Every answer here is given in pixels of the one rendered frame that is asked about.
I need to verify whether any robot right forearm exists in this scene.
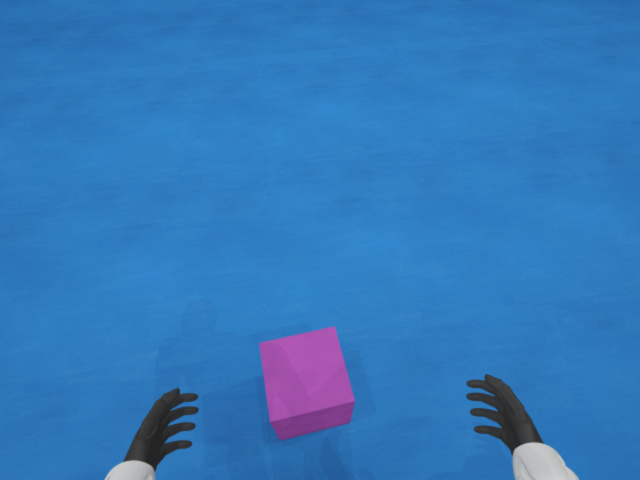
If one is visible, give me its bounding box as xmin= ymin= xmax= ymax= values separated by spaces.
xmin=513 ymin=442 xmax=579 ymax=480

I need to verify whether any carton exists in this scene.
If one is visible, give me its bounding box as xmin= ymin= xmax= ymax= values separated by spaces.
xmin=259 ymin=326 xmax=355 ymax=441

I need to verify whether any robot right hand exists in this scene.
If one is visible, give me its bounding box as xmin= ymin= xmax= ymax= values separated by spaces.
xmin=466 ymin=374 xmax=544 ymax=456

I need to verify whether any robot left forearm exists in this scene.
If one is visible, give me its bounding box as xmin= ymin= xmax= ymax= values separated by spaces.
xmin=105 ymin=460 xmax=155 ymax=480

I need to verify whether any robot left hand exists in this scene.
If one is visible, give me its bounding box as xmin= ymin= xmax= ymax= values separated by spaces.
xmin=123 ymin=388 xmax=199 ymax=472

